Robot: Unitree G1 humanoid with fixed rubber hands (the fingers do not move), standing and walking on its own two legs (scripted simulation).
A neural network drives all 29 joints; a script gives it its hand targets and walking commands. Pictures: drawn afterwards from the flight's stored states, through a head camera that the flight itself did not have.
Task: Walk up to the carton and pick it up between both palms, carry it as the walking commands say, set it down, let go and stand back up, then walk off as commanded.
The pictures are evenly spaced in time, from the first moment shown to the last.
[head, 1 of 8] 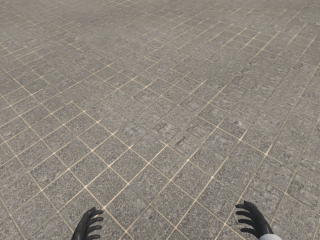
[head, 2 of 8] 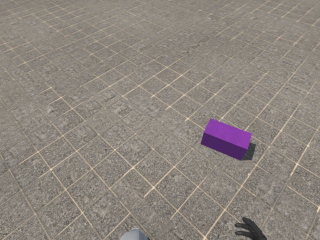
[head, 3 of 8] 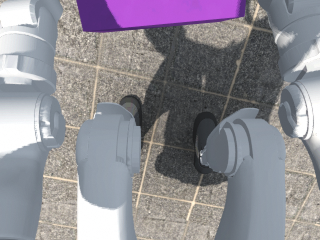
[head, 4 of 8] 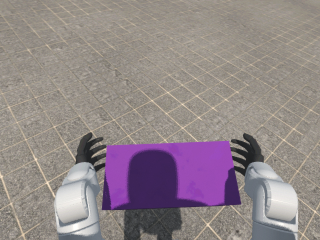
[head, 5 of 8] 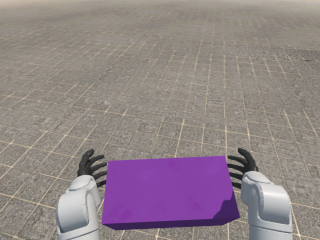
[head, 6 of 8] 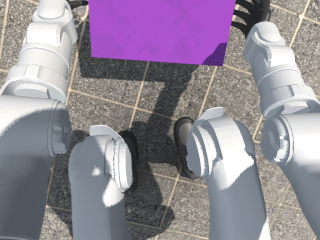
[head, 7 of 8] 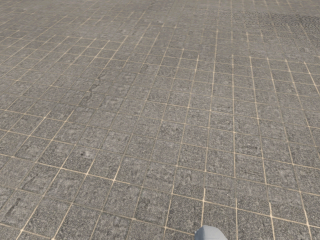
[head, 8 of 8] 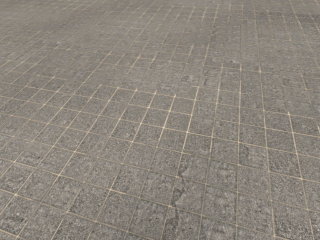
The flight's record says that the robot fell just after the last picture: no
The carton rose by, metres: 0.70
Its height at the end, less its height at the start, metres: +0.00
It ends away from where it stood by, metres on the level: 2.49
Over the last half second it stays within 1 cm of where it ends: yes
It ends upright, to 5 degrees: yes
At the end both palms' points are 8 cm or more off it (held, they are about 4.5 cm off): yes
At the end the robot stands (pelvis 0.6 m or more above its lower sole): yes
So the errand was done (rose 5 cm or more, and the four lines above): yes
